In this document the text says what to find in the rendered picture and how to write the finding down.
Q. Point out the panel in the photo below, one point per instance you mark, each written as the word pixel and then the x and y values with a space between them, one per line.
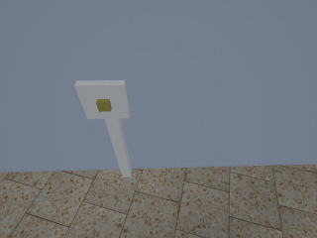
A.
pixel 88 92

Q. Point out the button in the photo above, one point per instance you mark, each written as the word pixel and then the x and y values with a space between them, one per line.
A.
pixel 104 105

